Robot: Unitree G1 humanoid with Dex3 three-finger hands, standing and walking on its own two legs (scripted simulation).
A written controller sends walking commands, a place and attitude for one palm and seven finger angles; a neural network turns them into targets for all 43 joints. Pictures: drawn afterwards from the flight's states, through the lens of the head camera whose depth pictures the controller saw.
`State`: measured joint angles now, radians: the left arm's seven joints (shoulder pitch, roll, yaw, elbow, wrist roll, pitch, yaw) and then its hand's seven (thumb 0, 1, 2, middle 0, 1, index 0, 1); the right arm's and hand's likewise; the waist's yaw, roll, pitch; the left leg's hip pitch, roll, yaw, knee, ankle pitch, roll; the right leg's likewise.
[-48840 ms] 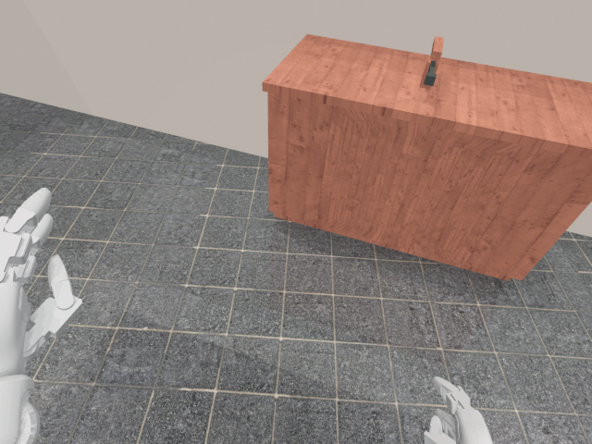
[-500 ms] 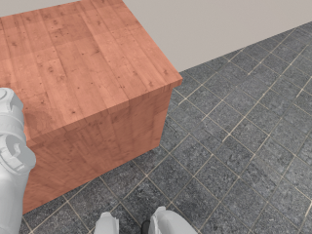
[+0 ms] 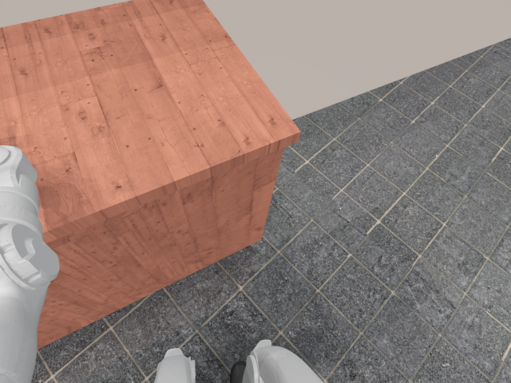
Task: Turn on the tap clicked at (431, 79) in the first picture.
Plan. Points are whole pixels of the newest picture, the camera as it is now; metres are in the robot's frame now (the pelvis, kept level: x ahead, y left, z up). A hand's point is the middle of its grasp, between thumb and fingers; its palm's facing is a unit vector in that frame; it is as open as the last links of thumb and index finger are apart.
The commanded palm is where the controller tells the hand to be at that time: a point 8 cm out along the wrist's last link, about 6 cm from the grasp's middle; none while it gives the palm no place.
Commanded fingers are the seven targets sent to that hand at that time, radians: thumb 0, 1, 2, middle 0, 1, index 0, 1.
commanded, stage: push the lever round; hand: left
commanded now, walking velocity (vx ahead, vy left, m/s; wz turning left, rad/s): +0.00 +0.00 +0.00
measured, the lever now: out of the picture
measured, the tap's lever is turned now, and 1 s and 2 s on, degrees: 80 80 81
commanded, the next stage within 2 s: none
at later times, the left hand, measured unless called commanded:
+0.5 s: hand out of the picture +0.50 +0.34 +0.09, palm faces +0.88 -0.44 -0.18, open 8.4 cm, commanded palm +0.50 +0.36 +0.09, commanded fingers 0.00 0.90 0.90 -0.15 -0.15 -0.15 -0.15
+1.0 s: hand out of the picture +0.50 +0.34 +0.09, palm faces +0.88 -0.44 -0.19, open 8.4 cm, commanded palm +0.50 +0.35 +0.09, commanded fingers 0.00 0.90 0.90 -0.15 -0.15 -0.15 -0.15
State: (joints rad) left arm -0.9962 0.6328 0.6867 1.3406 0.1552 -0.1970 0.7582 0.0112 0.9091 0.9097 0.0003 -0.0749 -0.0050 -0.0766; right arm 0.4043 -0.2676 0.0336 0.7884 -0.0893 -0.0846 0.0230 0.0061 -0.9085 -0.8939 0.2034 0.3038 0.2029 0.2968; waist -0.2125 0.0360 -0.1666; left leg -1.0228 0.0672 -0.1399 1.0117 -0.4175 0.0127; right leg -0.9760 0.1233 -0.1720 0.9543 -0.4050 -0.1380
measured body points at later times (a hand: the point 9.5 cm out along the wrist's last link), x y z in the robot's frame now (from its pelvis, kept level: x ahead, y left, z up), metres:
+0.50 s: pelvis +0.00 +0.00 +0.00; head +0.12 +0.00 +0.43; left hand +0.45 +0.35 +0.10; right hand -0.02 -0.26 -0.13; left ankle +0.04 +0.19 -0.66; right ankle +0.02 -0.01 -0.66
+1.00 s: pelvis -0.01 +0.01 +0.00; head +0.11 +0.01 +0.43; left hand +0.45 +0.35 +0.10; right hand -0.04 -0.25 -0.12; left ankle +0.04 +0.19 -0.66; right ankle +0.02 -0.01 -0.66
